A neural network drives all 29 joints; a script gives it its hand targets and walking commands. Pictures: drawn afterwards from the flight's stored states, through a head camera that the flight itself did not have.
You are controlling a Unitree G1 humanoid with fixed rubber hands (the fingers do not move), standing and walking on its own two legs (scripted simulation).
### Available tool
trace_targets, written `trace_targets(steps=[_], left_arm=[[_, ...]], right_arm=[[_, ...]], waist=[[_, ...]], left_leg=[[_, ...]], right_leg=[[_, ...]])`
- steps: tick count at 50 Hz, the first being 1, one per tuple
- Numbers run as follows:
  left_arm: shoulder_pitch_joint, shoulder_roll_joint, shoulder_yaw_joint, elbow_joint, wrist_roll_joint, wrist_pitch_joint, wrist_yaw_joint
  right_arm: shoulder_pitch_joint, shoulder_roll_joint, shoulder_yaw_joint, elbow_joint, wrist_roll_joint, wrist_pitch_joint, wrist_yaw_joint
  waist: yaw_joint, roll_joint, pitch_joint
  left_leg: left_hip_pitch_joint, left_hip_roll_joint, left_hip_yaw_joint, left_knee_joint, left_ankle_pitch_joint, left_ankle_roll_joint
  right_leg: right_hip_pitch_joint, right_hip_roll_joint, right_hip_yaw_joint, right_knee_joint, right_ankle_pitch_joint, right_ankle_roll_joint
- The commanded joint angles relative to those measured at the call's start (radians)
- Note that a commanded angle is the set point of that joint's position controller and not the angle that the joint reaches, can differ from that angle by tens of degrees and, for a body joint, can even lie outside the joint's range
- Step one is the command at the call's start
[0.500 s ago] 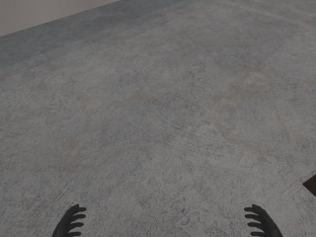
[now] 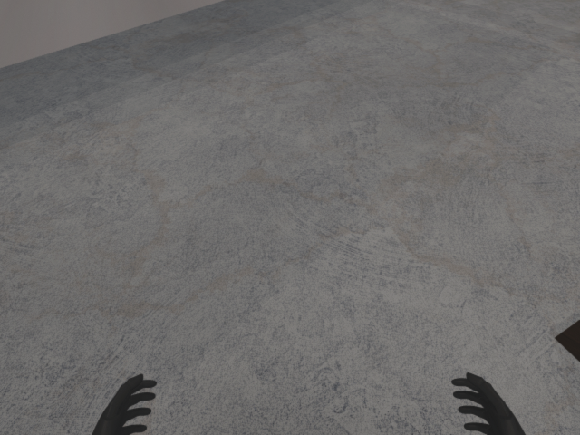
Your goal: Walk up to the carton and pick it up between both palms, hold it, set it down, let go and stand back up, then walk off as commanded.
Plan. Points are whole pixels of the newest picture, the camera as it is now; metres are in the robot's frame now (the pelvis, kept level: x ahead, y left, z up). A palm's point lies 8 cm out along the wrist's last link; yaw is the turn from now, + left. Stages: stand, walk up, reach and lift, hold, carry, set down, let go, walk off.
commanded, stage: stand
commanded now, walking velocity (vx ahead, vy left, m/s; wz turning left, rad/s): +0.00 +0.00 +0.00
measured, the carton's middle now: out of the picture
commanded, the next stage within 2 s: walk up in 0.74 s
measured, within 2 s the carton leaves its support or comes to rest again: neither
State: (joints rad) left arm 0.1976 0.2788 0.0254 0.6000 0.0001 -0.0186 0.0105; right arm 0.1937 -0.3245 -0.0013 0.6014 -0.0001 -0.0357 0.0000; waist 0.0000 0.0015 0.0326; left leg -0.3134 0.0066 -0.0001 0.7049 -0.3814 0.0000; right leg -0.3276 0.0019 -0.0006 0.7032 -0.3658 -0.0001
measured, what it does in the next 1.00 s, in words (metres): stands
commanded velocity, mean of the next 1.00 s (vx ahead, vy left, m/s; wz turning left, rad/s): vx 0.00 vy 0.00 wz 0.00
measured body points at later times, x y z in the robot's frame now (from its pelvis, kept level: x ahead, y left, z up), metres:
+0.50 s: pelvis +0.00 +0.00 +0.00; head +0.01 +0.00 +0.45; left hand +0.16 +0.26 -0.08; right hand +0.16 -0.27 -0.08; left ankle +0.00 +0.12 -0.72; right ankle +0.01 -0.12 -0.72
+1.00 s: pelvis -0.02 +0.00 +0.00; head -0.02 -0.01 +0.45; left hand +0.15 +0.26 -0.08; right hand +0.13 -0.29 -0.08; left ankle +0.00 +0.12 -0.72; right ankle +0.00 -0.11 -0.71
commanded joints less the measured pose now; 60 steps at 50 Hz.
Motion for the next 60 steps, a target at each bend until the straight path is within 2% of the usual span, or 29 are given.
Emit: trace_targets(steps=[1,3,6,7,9,14,16,19,20,22,25,29,31,32,35,37,40,43,46,47,48,49,50,54,55,56,57,58,60], left_arm=[[-0.079,0.242,0.072,-0.03,0.018,-0.047,-0.004],[-0.068,0.231,0.069,-0.021,0.034,-0.047,0.001],[-0.058,0.262,0.066,-0.009,0.031,-0.044,-0.001],[-0.032,0.244,0.066,0.006,0.027,-0.044,0.003],[-0.032,0.273,0.076,0.006,0.038,-0.039,0.006],[-0.04,0.263,0.072,-0.009,0.023,-0.039,0.0],[-0.069,0.258,0.078,-0.012,0.026,-0.05,0.002],[-0.048,0.271,0.071,0.006,0.021,-0.043,-0.001],[-0.036,0.258,0.068,0.006,0.016,-0.036,-0.006],[-0.074,0.233,0.065,-0.025,0.014,-0.037,-0.008],[-0.041,0.261,0.069,-0.001,0.025,-0.039,-0.003],[-0.033,0.264,0.072,0.004,0.014,-0.047,-0.003],[-0.094,0.233,0.062,-0.016,0.015,-0.044,-0.01],[-0.059,0.257,0.066,-0.002,0.025,-0.045,-0.007],[-0.048,0.23,0.058,0.01,0.02,-0.044,-0.008],[-0.06,0.255,0.061,0.019,0.02,-0.049,-0.005],[-0.038,0.242,0.073,-0.003,0.016,-0.039,-0.008],[-0.031,0.271,0.065,0.025,0.013,-0.038,-0.003],[-0.057,0.259,0.067,0.019,0.027,-0.039,-0.006],[-0.037,0.323,0.096,-0.094,0.069,0.018,-0.066],[-0.098,0.276,0.089,-0.125,0.073,0.032,-0.087],[-0.098,0.281,0.099,-0.138,0.087,0.039,-0.087],[-0.169,0.325,0.121,-0.153,0.086,0.043,-0.091],[-0.095,0.32,0.138,-0.128,0.058,0.063,-0.141],[-0.059,0.313,0.138,-0.121,0.055,0.055,-0.148],[-0.114,0.321,0.136,-0.125,0.06,0.054,-0.152],[-0.107,0.318,0.137,-0.125,0.07,0.05,-0.155],[-0.063,0.329,0.144,-0.123,0.075,0.052,-0.162],[0.01,0.337,0.151,-0.087,0.075,0.05,-0.162]], right_arm=[[-0.071,-0.232,-0.105,-0.021,-0.042,-0.041,-0.008],[-0.066,-0.222,-0.097,-0.016,-0.035,-0.033,-0.009],[-0.017,-0.212,-0.091,-0.007,-0.018,-0.041,-0.009],[-0.042,-0.214,-0.087,0.004,-0.031,-0.048,-0.012],[-0.057,-0.223,-0.098,0.007,-0.03,-0.046,-0.012],[-0.044,-0.229,-0.094,-0.004,-0.031,-0.034,-0.005],[-0.031,-0.238,-0.092,0.016,-0.035,-0.037,-0.011],[-0.032,-0.223,-0.089,0.006,-0.024,-0.042,-0.005],[-0.03,-0.243,-0.094,0.015,-0.031,-0.035,-0.01],[-0.054,-0.248,-0.093,0.016,-0.024,-0.032,-0.02],[-0.034,-0.26,-0.108,0.019,-0.028,-0.036,-0.012],[-0.034,-0.231,-0.096,0.028,-0.014,-0.029,-0.01],[-0.031,-0.238,-0.088,0.032,-0.024,-0.036,-0.017],[-0.032,-0.225,-0.096,0.023,-0.026,-0.041,-0.008],[-0.057,-0.239,-0.101,0.018,-0.015,-0.028,-0.012],[-0.009,-0.233,-0.094,0.032,-0.026,-0.027,-0.01],[-0.037,-0.255,-0.093,0.034,-0.025,-0.032,-0.012],[-0.036,-0.212,-0.081,0.03,-0.031,-0.029,-0.003],[-0.059,-0.23,-0.091,0.031,-0.026,-0.05,0.002],[0.05,-0.374,-0.163,0.005,-0.018,-0.045,-0.035],[0.162,-0.399,-0.182,0.028,-0.015,-0.043,-0.051],[0.158,-0.42,-0.187,0.01,-0.022,-0.044,-0.059],[0.166,-0.407,-0.189,-0.009,-0.011,-0.051,-0.066],[0.066,-0.385,-0.183,-0.027,-0.03,-0.052,-0.077],[0.067,-0.392,-0.19,-0.033,-0.029,-0.052,-0.07],[0.072,-0.421,-0.195,-0.017,-0.04,-0.052,-0.069],[0.084,-0.399,-0.194,-0.014,-0.037,-0.056,-0.065],[0.061,-0.427,-0.195,-0.031,-0.029,-0.057,-0.066],[0.069,-0.405,-0.18,-0.02,-0.03,-0.05,-0.061]], waist=[[0.025,0.011,-0.076],[0.015,0.052,-0.105],[-0.006,-0.052,-0.176],[0.005,0.044,-0.111],[0.004,-0.013,-0.094],[0.009,-0.025,-0.089],[0.006,0.052,-0.093],[-0.007,-0.015,-0.087],[0.032,-0.014,-0.091],[0.029,0.059,-0.096],[0.002,0.006,-0.106],[0.014,-0.033,-0.16],[-0.001,0.024,-0.082],[-0.011,-0.013,-0.122],[0.012,0.036,-0.103],[-0.011,-0.07,-0.079],[0.022,0.032,-0.03],[0.028,-0.042,-0.066],[0.012,0.017,-0.059],[-0.038,0.049,-0.001],[-0.091,0.161,-0.012],[-0.073,0.164,-0.007],[-0.099,0.072,0.012],[-0.021,0.065,0.006],[-0.024,0.055,-0.02],[-0.049,0.14,-0.012],[-0.044,0.07,-0.006],[-0.028,0.112,-0.045],[-0.003,0.154,-0.104]], left_leg=[[-0.015,0.089,-0.133,-0.116,0.264,0.109],[0.019,0.075,-0.106,-0.134,0.257,0.079],[0.083,0.095,-0.102,-0.098,0.35,0.076],[0.046,0.083,-0.069,-0.094,0.366,0.072],[0.042,0.09,-0.088,-0.1,0.394,0.076],[0.03,0.075,-0.074,-0.118,0.247,0.078],[0.04,0.08,-0.107,-0.136,0.231,0.079],[0.024,0.107,-0.146,-0.135,0.284,0.094],[0.016,0.111,-0.141,-0.156,0.265,0.092],[0.013,0.088,-0.113,-0.137,0.281,0.081],[0.053,0.109,-0.118,-0.139,0.38,0.074],[0.045,0.09,-0.099,-0.117,0.355,0.082],[0.076,0.083,-0.075,-0.139,0.35,0.066],[0.114,0.089,-0.099,-0.129,0.311,0.068],[0.042,0.097,-0.103,-0.127,0.324,0.079],[0.049,0.096,-0.114,-0.162,0.225,0.076],[-0.015,0.107,-0.137,-0.189,0.142,0.088],[-0.009,0.074,-0.107,-0.204,0.149,0.073],[-0.018,0.088,-0.116,-0.184,0.104,0.069],[0.2,0.18,-0.114,-0.127,0.259,0.111],[0.321,0.36,-0.217,-0.228,0.428,0.19],[0.319,0.489,-0.291,-0.232,0.64,0.291],[0.243,0.523,-0.309,-0.233,0.667,0.338],[0.127,0.445,-0.116,-0.264,0.38,0.272],[0.175,0.455,-0.118,-0.238,0.357,0.267],[0.17,0.444,-0.058,-0.237,0.375,0.257],[0.176,0.441,-0.052,-0.212,0.378,0.246],[0.156,0.464,-0.032,-0.194,0.425,0.235],[0.008,0.378,0.087,-0.097,0.288,0.182]], right_leg=[[0.051,-0.072,0.07,-0.087,0.232,-0.06],[0.064,-0.07,0.068,-0.088,0.229,-0.071],[0.096,-0.082,0.07,-0.101,0.304,-0.078],[0.074,-0.094,0.081,-0.111,0.33,-0.065],[0.09,-0.094,0.08,-0.106,0.413,-0.064],[0.066,-0.088,0.097,-0.109,0.264,-0.08],[0.054,-0.094,0.107,-0.112,0.252,-0.065],[0.042,-0.068,0.085,-0.075,0.253,-0.06],[0.068,-0.081,0.071,-0.101,0.217,-0.065],[0.061,-0.08,0.082,-0.087,0.238,-0.071],[0.058,-0.067,0.058,-0.089,0.255,-0.067],[0.117,-0.095,0.088,-0.11,0.357,-0.078],[0.034,-0.103,0.111,-0.121,0.365,-0.07],[0.048,-0.088,0.081,-0.106,0.296,-0.075],[0.072,-0.105,0.105,-0.131,0.296,-0.077],[0.037,-0.102,0.124,-0.162,0.224,-0.086],[0.04,-0.085,0.104,-0.145,0.156,-0.065],[0.077,-0.107,0.105,-0.129,0.175,-0.081],[0.082,-0.089,0.101,-0.136,0.152,-0.073],[-0.265,-0.039,0.184,0.014,0.461,-0.116],[-0.418,0.009,0.051,0.173,0.228,-0.058],[-0.484,-0.026,0.051,0.333,-0.153,-0.014],[-0.449,-0.07,0.092,0.45,-0.168,0.0],[-0.368,-0.153,0.145,0.384,-0.055,-0.012],[-0.37,-0.143,0.119,0.278,-0.069,-0.012],[-0.378,-0.15,0.085,0.246,-0.024,-0.006],[-0.37,-0.119,0.072,0.19,-0.007,-0.011],[-0.292,-0.116,0.058,0.125,-0.039,-0.023],[-0.056,-0.073,-0.003,0.012,0.013,-0.06]])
